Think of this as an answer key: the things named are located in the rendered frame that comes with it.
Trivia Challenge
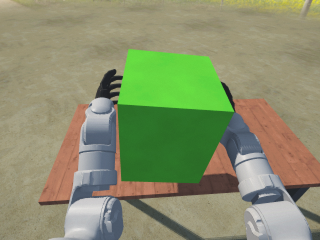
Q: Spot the robot right hand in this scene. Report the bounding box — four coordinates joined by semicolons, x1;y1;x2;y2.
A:
221;82;236;112

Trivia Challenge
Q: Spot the left robot upper arm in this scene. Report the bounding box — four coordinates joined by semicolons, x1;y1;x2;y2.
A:
48;195;124;240

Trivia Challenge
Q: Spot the right robot forearm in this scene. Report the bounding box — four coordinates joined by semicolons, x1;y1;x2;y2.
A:
220;112;313;240

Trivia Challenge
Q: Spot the right robot upper arm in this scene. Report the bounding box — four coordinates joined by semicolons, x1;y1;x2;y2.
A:
244;200;312;240

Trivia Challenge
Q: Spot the robot left hand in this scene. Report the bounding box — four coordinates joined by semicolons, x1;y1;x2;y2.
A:
95;69;123;105

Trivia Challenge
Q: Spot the table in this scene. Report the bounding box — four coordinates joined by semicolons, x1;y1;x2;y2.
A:
38;98;320;206

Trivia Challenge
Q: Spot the left robot forearm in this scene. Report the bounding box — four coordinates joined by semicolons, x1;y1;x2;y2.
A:
64;97;117;234

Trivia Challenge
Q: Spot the carton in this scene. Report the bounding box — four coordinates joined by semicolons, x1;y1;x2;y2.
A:
117;49;234;184

